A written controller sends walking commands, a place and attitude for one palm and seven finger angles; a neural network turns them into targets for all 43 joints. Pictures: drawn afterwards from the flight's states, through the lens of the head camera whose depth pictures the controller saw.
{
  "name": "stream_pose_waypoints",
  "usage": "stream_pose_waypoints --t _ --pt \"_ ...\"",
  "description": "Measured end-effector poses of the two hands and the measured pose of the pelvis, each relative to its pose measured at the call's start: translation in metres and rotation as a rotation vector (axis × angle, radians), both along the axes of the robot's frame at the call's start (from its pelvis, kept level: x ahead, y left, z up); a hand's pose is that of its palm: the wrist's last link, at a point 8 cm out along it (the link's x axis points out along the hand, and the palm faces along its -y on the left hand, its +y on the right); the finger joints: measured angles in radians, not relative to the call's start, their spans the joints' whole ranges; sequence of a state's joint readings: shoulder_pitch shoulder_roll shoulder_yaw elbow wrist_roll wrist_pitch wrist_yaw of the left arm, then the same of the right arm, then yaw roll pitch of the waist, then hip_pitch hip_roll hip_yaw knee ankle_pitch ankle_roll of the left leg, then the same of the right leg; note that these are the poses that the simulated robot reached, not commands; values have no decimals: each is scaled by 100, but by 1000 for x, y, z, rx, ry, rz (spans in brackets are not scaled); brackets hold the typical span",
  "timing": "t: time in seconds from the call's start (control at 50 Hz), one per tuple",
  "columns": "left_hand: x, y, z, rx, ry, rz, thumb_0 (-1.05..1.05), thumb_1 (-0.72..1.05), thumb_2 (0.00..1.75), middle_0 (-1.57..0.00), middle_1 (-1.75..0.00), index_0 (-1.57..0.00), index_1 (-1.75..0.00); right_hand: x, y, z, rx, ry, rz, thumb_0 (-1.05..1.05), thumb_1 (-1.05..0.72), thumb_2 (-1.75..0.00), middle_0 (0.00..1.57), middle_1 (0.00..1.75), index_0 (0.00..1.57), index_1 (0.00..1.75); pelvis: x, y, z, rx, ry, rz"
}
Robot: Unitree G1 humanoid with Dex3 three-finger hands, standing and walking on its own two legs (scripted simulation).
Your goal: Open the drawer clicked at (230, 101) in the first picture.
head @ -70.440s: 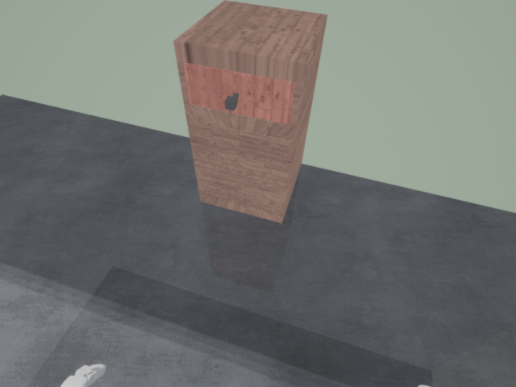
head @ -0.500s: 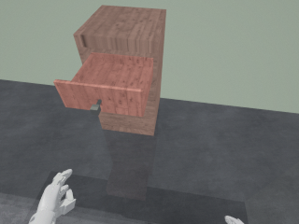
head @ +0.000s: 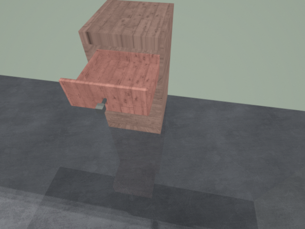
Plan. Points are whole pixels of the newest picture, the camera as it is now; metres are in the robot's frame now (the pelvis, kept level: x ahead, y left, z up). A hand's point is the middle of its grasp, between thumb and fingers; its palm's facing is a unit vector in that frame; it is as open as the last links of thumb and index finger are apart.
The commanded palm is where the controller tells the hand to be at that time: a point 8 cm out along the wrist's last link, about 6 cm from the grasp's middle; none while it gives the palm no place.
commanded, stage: let the arm hang, fingers relaxed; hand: left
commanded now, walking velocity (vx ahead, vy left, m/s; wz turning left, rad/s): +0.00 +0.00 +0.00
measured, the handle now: (102, 105) +0.60 +0.26 -0.11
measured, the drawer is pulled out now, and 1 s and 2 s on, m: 0.30 0.30 0.30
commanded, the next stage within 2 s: look to check the result in 0.42 s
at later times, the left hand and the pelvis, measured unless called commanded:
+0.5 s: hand out of the picture +0.01 +0.18 -0.17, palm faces +0.01 -0.98 -0.20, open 7.3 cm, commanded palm none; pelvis +0.00 +0.01 +0.00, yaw -1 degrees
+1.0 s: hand out of the picture +0.02 +0.18 -0.17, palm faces +0.00 -0.98 -0.20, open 7.3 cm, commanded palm none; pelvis +0.01 +0.00 +0.00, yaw -1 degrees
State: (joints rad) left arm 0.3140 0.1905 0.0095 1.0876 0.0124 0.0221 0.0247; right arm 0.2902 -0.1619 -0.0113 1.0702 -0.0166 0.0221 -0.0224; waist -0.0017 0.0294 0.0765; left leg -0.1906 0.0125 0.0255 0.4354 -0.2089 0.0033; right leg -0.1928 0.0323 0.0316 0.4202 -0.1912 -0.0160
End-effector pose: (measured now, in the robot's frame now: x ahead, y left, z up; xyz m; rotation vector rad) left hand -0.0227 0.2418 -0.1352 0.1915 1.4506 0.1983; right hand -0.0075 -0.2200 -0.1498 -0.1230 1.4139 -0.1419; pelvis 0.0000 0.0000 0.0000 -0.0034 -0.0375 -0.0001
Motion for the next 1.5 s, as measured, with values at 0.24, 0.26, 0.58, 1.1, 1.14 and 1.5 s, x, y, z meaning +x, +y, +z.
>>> stream_pose_waypoints --t 0.24,0.26,0.58,1.1,1.14,1.5 --pt "31 -20 -9 -59 -72 -30 1 92 90 -20 -30 -20 -30 -14 18 0 22 15 -40 1 -90 -90 20 30 20 30 0 3 1 3 -5 -10" --pt "32 -20 -9 -58 -71 -31 1 92 90 -20 -30 -20 -30 -15 18 1 22 16 -43 1 -90 -90 20 30 20 30 1 3 1 4 -4 -11" --pt "25 -13 -8 -50 -30 -19 1 91 90 -20 -30 -20 -30 -19 19 2 12 45 -60 1 -90 -90 19 30 20 30 6 6 1 4 1 -14" --pt "40 -16 -7 -49 -43 -27 0 91 90 -20 -30 -20 -30 8 10 2 0 5 -50 1 -90 -90 19 30 20 30 14 3 2 5 4 -18" --pt "43 -16 -7 -47 -46 -28 0 91 90 -20 -30 -20 -30 8 9 3 -1 6 -49 1 -90 -90 19 30 20 30 15 3 2 5 4 -17" --pt "55 -15 -6 -39 -57 -37 0 91 90 -20 -30 -20 -30 13 1 4 -13 11 -49 1 -90 -90 19 30 20 30 20 -1 3 5 5 -19"
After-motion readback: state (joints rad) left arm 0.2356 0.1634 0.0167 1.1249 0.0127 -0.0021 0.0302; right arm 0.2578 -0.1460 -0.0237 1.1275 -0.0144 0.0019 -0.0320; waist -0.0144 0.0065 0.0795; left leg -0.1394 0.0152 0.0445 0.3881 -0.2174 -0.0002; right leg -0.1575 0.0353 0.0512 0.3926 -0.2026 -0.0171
